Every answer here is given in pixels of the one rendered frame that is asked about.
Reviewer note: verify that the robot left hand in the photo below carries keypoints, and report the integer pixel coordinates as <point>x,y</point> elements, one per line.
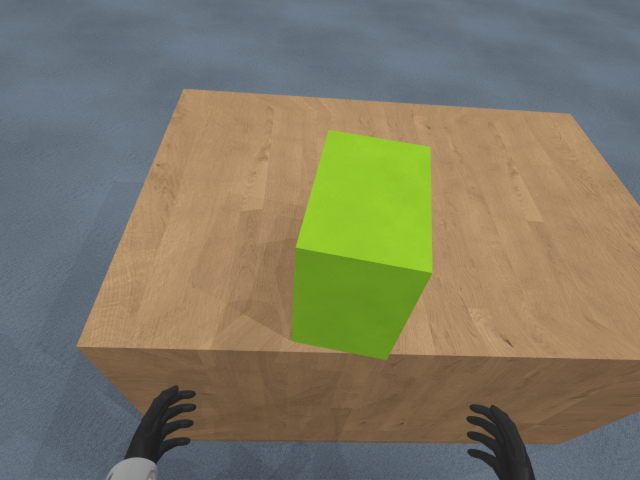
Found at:
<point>147,441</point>

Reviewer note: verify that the carton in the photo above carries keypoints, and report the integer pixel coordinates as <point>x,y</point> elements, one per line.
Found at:
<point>364,252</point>

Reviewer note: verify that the pedestal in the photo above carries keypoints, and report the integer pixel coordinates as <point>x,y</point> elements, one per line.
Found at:
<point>533,304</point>

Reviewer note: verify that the robot right hand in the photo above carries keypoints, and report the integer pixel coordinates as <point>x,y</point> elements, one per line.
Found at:
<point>512,461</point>

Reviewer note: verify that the left robot forearm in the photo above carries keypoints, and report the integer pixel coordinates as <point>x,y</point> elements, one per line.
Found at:
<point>134,469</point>

